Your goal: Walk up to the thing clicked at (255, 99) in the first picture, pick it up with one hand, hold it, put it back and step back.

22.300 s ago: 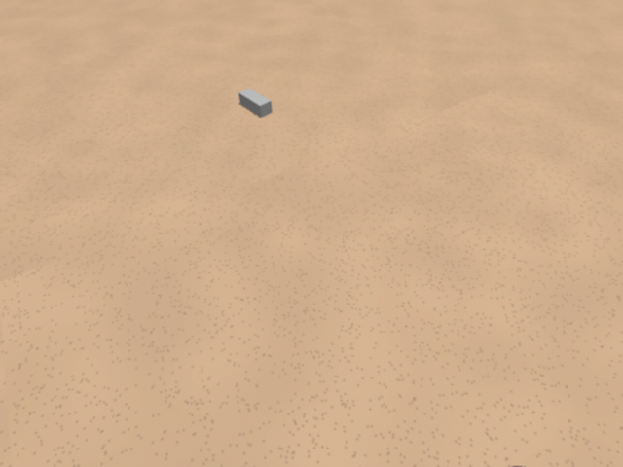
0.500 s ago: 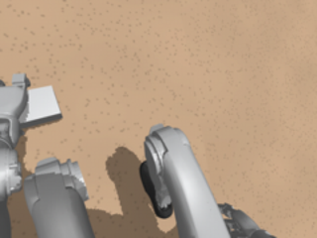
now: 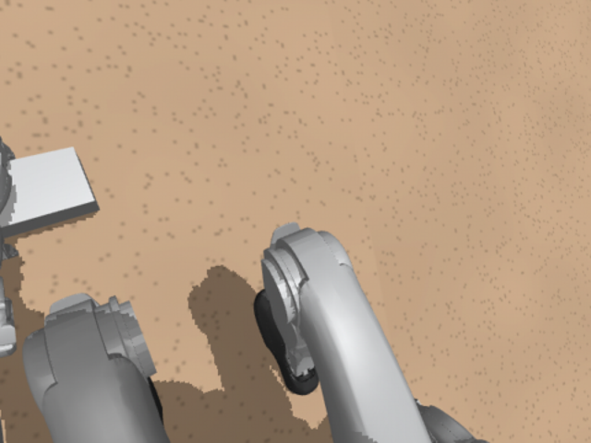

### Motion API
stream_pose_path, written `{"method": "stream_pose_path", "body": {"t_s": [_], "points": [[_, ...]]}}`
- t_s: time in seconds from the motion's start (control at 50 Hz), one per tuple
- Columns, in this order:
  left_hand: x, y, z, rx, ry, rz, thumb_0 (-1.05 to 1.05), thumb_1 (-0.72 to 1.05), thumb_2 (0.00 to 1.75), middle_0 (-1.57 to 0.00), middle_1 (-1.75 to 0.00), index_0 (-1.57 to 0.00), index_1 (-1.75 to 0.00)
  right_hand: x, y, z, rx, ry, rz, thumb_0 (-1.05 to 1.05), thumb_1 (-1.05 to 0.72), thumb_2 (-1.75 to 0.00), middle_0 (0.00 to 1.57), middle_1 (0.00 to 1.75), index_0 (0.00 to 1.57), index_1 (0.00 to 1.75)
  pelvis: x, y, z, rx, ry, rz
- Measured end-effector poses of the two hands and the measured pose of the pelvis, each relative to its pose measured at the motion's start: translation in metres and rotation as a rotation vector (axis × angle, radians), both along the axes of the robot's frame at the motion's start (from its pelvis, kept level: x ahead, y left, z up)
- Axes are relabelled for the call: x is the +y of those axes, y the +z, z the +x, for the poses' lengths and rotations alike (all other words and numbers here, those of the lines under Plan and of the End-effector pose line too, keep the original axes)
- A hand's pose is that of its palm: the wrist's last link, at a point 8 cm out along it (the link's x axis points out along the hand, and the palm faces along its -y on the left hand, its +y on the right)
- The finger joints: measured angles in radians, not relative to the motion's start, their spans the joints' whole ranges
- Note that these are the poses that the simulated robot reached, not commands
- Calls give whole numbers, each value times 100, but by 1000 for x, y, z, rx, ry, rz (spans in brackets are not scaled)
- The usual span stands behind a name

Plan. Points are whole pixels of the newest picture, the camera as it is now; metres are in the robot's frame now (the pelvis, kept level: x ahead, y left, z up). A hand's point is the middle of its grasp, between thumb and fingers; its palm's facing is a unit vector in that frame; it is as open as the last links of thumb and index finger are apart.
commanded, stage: close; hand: left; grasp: from above
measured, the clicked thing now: (3, 202) +0.46 +0.25 -0.27
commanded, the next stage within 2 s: settle in 1.92 s
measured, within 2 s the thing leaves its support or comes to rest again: neither
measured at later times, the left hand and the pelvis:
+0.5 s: hand out of the picture +0.46 +0.27 -0.24, palm faces -0.44 -0.14 -0.89, open 13.2 cm; pelvis +0.00 +0.01 +0.00, yaw -2 degrees
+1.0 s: hand (2, 203) +0.46 +0.25 -0.24, palm faces -0.40 -0.07 -0.91, open 11.8 cm; pelvis -0.01 +0.00 +0.01, yaw -2 degrees
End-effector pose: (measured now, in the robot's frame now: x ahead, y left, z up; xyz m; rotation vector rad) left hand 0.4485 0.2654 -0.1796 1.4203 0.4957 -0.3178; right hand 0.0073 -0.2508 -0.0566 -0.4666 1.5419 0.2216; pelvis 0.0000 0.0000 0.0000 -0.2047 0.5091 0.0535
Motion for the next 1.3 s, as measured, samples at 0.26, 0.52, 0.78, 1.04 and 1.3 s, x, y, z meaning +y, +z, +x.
{"method": "stream_pose_path", "body": {"t_s": [0.26, 0.52, 0.78, 1.04, 1.3], "points": [[-24, 1, 4, -128, -105, 50, 0, -38, 103, -16, -104, -16, -104, -6, 22, 15, -82, 33, -55, 0, -90, -90, 20, 30, 20, 30, 6, 5, -3, -4, -17, -26], [7, -7, 13, -38, 110, 59, 0, -38, 92, -17, -101, -19, -100, -3, 17, 9, -59, 30, -12, 0, -91, -91, 20, 30, 19, 30, 8, 1, -3, 0, -11, -28], [-11, -2, 11, -41, -47, -6, 0, -30, 92, -22, -100, -24, -99, 11, 15, 10, -50, 52, 18, 0, -91, -91, 20, 30, 20, 30, 4, 6, -2, -12, -13, -32], [-13, -1, 10, -104, 14, 67, 0, -20, 89, -33, -96, -32, -96, -3, 25, 7, -84, 62, -23, 0, -91, -91, 20, 30, 19, 30, 5, 7, -10, -21, -22, -28], [3, 1, 16, -35, 45, 44, 0, -17, 81, -33, -92, -37, -91, -2, 29, -7, -27, 28, -40, 0, -91, -91, 20, 30, 19, 30, 5, 9, -6, -6, -18, -31]]}}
